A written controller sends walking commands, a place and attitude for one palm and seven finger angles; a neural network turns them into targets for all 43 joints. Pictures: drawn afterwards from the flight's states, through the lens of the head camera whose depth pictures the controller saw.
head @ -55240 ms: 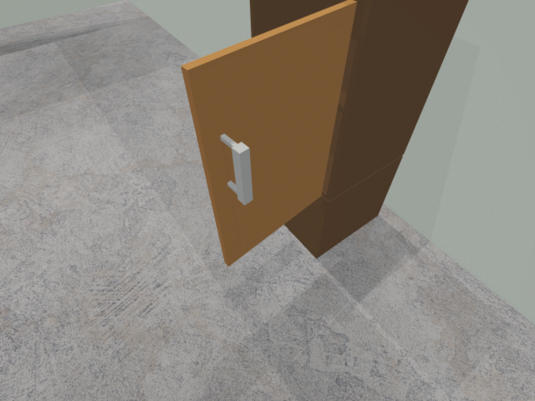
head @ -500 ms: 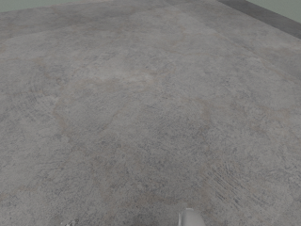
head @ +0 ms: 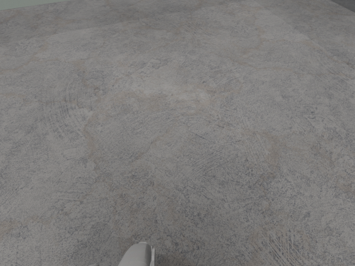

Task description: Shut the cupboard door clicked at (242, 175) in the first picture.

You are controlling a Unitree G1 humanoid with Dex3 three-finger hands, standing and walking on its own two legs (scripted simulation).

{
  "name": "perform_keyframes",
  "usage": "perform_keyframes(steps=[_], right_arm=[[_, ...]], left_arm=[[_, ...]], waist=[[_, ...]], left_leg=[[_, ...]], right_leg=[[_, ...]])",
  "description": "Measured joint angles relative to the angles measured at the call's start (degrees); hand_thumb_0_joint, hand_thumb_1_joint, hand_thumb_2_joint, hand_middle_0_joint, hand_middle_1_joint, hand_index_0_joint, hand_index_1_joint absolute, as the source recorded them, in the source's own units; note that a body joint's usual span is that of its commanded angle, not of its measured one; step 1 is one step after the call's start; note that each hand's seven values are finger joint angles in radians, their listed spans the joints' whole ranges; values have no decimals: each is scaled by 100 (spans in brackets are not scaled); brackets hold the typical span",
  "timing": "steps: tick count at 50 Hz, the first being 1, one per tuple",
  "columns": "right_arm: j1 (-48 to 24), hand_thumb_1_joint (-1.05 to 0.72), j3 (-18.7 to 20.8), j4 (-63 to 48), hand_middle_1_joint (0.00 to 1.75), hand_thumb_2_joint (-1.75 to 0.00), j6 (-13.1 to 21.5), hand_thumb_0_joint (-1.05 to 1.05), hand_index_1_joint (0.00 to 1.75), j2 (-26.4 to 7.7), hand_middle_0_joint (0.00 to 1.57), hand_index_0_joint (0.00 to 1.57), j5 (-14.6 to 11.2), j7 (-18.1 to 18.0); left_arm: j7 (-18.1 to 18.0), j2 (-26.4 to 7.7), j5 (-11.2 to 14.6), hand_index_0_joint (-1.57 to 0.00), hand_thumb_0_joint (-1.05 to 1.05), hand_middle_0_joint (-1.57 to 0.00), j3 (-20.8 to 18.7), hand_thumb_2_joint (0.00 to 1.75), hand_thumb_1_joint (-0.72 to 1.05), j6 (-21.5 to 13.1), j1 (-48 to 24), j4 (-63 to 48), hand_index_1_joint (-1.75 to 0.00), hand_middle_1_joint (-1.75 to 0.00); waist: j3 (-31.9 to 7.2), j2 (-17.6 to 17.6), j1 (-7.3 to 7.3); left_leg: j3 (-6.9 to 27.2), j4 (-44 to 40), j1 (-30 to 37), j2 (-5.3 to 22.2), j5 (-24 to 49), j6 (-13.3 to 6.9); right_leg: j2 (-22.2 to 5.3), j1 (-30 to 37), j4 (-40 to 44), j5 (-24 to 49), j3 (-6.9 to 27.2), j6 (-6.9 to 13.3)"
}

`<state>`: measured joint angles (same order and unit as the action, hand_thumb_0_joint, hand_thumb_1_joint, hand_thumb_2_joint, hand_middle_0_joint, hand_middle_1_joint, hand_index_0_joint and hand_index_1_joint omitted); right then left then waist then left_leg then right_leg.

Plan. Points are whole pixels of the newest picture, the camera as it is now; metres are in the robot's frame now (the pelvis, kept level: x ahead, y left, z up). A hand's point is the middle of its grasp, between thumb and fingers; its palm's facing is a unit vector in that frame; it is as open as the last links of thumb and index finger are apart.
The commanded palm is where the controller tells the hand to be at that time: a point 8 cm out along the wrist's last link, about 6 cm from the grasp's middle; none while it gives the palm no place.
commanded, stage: turn to face it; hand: left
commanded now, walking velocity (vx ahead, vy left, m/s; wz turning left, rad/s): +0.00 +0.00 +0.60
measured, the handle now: out of the picture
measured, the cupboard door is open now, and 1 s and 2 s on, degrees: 38 38 38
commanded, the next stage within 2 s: none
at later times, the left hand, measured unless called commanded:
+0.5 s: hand out of the picture +0.07 +0.23 -0.18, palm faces -0.01 -0.98 -0.18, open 7.4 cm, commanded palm none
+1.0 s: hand (122, 243) +0.20 +0.16 -0.17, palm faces -0.38 -0.90 -0.22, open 7.4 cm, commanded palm none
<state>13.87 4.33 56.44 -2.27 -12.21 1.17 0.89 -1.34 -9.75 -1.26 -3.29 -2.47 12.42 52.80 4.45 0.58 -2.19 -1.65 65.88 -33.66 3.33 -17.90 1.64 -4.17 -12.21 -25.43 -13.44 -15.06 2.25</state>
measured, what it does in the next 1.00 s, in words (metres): steps on the spot, turning right: left foot, then right foot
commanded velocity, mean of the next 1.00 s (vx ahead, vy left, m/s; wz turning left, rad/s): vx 0.00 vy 0.00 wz -0.59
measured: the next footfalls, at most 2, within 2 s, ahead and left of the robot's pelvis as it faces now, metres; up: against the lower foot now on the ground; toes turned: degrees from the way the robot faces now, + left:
left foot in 0.18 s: +0.13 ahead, +0.13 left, +0.00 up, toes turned +8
right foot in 0.68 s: +0.04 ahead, -0.11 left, +0.00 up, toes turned -19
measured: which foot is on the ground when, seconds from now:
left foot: up 0.00-0.16, down 0.18-0.68, up 0.70-1.00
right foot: down 0.00-0.20, up 0.22-0.66, down 0.68-1.00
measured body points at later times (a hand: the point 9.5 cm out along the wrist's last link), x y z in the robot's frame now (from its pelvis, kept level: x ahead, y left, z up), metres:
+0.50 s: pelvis +0.04 +0.04 +0.00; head +0.07 +0.05 +0.44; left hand +0.07 +0.29 -0.16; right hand +0.14 -0.18 -0.14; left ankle +0.09 +0.12 -0.74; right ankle +0.01 -0.10 -0.68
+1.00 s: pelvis +0.05 +0.01 +0.00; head +0.10 -0.01 +0.44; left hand +0.22 +0.21 -0.15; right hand +0.02 -0.27 -0.14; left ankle +0.09 +0.14 -0.70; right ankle +0.00 -0.09 -0.74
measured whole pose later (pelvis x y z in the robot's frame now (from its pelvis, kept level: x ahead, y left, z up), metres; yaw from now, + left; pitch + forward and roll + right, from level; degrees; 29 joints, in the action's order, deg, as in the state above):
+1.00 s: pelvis +0.05 +0.01 +0.00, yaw -24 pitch +2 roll +0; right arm 9.2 3.2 52.1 -3.1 -13.6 0.5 -1.0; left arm 0.5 -12.1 -1.6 -3.2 2.3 10.9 50.9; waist 4.2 -0.7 0.2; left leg -0.7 49.9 -24.8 3.0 -24.3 4.9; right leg 2.6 -15.8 -28.8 -14.9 4.6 1.2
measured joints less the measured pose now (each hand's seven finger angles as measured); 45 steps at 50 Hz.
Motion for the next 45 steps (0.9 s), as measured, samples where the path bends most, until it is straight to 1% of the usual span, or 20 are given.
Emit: perform_keyframes(steps=[4, 7, 8, 9, 10, 12, 14, 16, 18, 23, 26, 29, 31, 33, 34, 35, 36, 38, 41, 45], right_arm=[[-425, -91, -21, -231, 30, -90, -40, 1, 29, -78, 19, 19, 7, 30], [-722, -91, -98, -326, 30, -90, 25, 1, 29, -70, 19, 19, 4, 8], [-807, -92, -135, -347, 30, -90, 70, 1, 29, -57, 19, 19, 8, 0], [-865, -91, -176, -376, 30, -90, 133, 1, 29, -49, 19, 19, 12, 2], [-918, -91, -212, -383, 30, -90, 213, 1, 29, -14, 19, 19, 21, -11], [-1035, -91, -318, -369, 30, -90, 294, 1, 29, 151, 19, 19, 31, -58], [-1103, -91, -427, -385, 30, -90, 299, 1, 29, 283, 19, 19, 41, -120], [-1137, -91, -482, -419, 30, -90, 258, 0, 29, 369, 20, 20, 38, -181], [-1133, -91, -507, -440, 30, -90, 194, 0, 29, 428, 20, 20, 34, -208], [-965, -91, -450, -361, 30, -90, 55, 1, 30, 470, 20, 20, 27, -191], [-812, -91, -309, -311, 30, -90, 38, 0, 30, 385, 20, 20, 1, -206], [-679, -92, -190, -250, 30, -90, 11, 0, 30, 184, 20, 20, 21, -200], [-579, -91, -115, -205, 30, -90, -10, 0, 30, 30, 20, 20, 27, -192], [-451, -91, -52, -172, 30, -90, -41, 0, 30, -116, 20, 20, 15, -179], [-368, -91, -24, -176, 30, -90, -67, 0, 30, -162, 20, 20, -3, -168], [-344, -91, 17, -158, 30, -90, -115, 0, 30, -255, 20, 20, -12, -162], [-336, -91, 48, -144, 30, -90, -175, 0, 30, -341, 20, 20, -18, -164], [-334, -91, 85, -145, 30, -90, -252, 1, 29, -432, 20, 20, -16, -164], [-366, -91, 58, -215, 30, -90, -209, 1, 29, -403, 19, 19, -12, -149], [-372, -91, -17, -347, 30, -90, -122, 1, 29, -280, 19, 19, -23, -143]], left_arm=[[11, -69, -26, -20, -1, -20, 25, 90, 93, 93, 177, 111, -30, -30], [15, -90, -52, -20, 0, -20, 64, 90, 92, 107, 328, 197, -30, -30], [13, -86, -43, -20, 0, -20, 83, 90, 92, 115, 404, 243, -30, -30], [11, -71, -30, -20, 0, -20, 110, 90, 92, 133, 506, 295, -30, -30], [4, -70, -8, -20, 0, -20, 139, 90, 91, 172, 584, 367, -30, -30], [-27, -105, 26, -20, 0, -20, 174, 90, 91, 296, 629, 524, -30, -30], [-4, -80, 34, -20, 0, -20, 185, 90, 91, 434, 664, 628, -30, -30], [65, -18, 33, -20, 1, -20, 165, 90, 91, 561, 646, 689, -30, -30], [133, 20, 23, -20, 1, -20, 108, 90, 91, 648, 604, 667, -30, -30], [224, -53, -17, -20, 1, -20, -87, 90, 91, 728, 461, 432, -30, -30], [248, -135, -27, -20, 1, -20, -180, 90, 91, 748, 364, 300, -30, -30], [262, -206, -36, -20, 1, -20, -228, 90, 91, 749, 258, 197, -30, -30], [270, -246, -40, -20, 1, -20, -236, 90, 91, 725, 190, 122, -30, -30], [278, -305, -45, -20, 1, -20, -234, 90, 91, 663, 157, 22, -30, -30], [273, -367, -60, -20, 1, -20, -228, 90, 91, 602, 172, -42, -30, -30], [238, -343, -69, -20, 1, -20, -219, 90, 91, 551, 110, -32, -30, -30], [211, -308, -64, -20, 0, -20, -182, 90, 91, 524, 57, -37, -30, -30], [168, -253, -58, -20, 0, -20, -122, 90, 91, 497, 33, -82, -30, -30], [124, -243, -36, -20, 0, -20, -72, 90, 91, 495, 36, -104, -30, -30], [151, -252, -27, -20, 1, -20, -8, 90, 90, 482, -27, -119, -30, -30]], waist=[[-4, -47, 99], [29, -129, 313], [26, -142, 387], [-7, -121, 458], [-43, -133, 498], [-17, -315, 589], [-17, -355, 635], [-16, -261, 623], [-3, -158, 600], [27, -34, 565], [36, 16, 489], [28, 82, 391], [14, 139, 330], [-34, 155, 299], [-104, 82, 302], [-99, 163, 317], [-66, 243, 309], [-34, 290, 284], [-25, 164, 237], [-41, -8, 173]], left_leg=[[-176, -1005, 160, 77, 21, 30], [-254, -2066, 634, 17, 35, -39], [-258, -2490, 872, -13, 242, -62], [-260, -2954, 1151, -11, 729, -91], [-290, -3128, 1302, -19, 675, -244], [-444, -3034, 1409, -97, 343, -430], [-588, -3106, 1559, -94, 239, -495], [-691, -3241, 1683, -39, 280, -511], [-790, -3362, 1767, 26, 335, -528], [-1067, -3578, 1861, 201, 436, -489], [-1248, -3614, 1864, 316, 456, -438], [-1440, -3546, 1831, 449, 423, -365], [-1555, -3398, 1774, 557, 349, -297], [-1657, -3090, 1653, 671, 197, -202], [-1684, -2814, 1513, 672, -15, -126], [-1446, -2379, 1301, 673, -462, -40], [-1080, -1845, 1072, 582, -805, 5], [-538, -898, 685, 331, -927, 65], [-199, -280, 390, 140, -543, 183], [4, -596, 461, 69, -387, 297]], right_leg=[[-62, 198, -67, -207, -267, -79], [-130, 255, -291, -413, -314, -170], [-138, 260, -397, -492, -291, -211], [-121, 242, -539, -589, -252, -259], [-135, 204, -706, -701, -205, -315], [-123, 87, -1092, -1307, 240, -346], [-7, -151, -1707, -1801, 695, -346], [108, -455, -2395, -1868, 999, -348], [160, -735, -2908, -1762, 1170, -357], [115, -1133, -3244, -1382, 1229, -422], [97, -1152, -3015, -1233, 1184, -440], [106, -1012, -2534, -1148, 1103, -427], [137, -821, -2077, -1030, 1044, -389], [170, -509, -1367, -590, 1004, -324], [168, -370, -1007, -667, 1102, -226], [253, -449, -1082, -809, 1137, -154], [325, -502, -1166, -813, 1155, -105], [408, -496, -1054, -624, 1237, -62], [494, -410, -653, -331, 1460, -41], [579, -327, -318, -143, 1694, -34]])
